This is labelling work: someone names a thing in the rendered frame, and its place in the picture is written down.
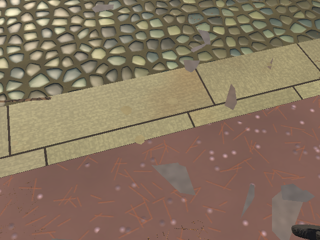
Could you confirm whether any robot right hand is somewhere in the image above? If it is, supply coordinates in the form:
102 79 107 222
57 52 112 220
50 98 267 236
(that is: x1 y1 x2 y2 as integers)
291 224 320 240

